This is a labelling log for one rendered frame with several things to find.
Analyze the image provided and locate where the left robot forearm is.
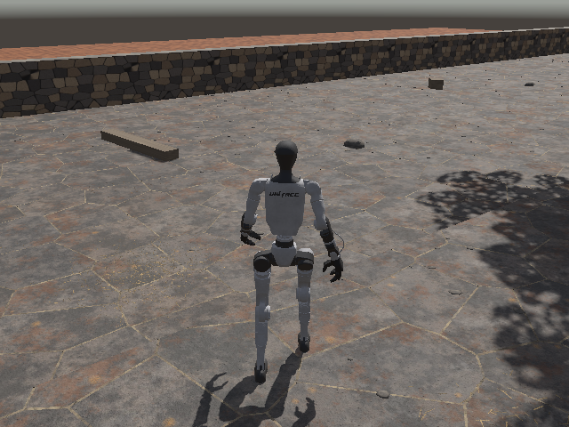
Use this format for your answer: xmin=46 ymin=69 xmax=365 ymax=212
xmin=240 ymin=212 xmax=252 ymax=237

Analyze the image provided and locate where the left robot hand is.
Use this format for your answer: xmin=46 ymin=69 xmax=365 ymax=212
xmin=241 ymin=230 xmax=261 ymax=246

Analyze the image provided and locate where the right robot forearm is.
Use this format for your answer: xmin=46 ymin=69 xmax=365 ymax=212
xmin=320 ymin=216 xmax=341 ymax=261

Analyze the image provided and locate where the right robot thigh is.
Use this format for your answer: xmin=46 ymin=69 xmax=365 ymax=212
xmin=296 ymin=248 xmax=314 ymax=302

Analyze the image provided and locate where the right robot upper arm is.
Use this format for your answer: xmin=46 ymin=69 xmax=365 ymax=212
xmin=304 ymin=180 xmax=328 ymax=230

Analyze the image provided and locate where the left robot shin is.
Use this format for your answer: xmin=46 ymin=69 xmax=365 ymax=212
xmin=255 ymin=306 xmax=268 ymax=370

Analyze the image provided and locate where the left robot upper arm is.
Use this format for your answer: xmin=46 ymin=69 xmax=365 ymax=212
xmin=243 ymin=178 xmax=268 ymax=225

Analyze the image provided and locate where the right robot hand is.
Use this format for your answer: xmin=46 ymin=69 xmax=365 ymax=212
xmin=323 ymin=258 xmax=343 ymax=283

